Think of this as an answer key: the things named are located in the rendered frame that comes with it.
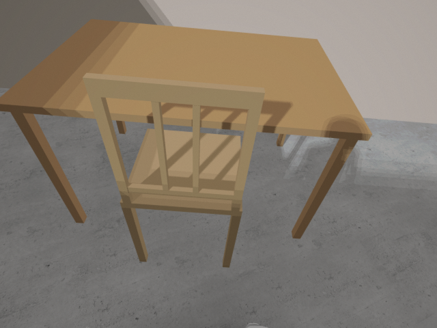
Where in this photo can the table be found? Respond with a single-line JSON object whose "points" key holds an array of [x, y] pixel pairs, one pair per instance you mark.
{"points": [[303, 93]]}

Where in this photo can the chair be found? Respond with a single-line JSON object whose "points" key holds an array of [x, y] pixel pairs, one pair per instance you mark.
{"points": [[177, 170]]}

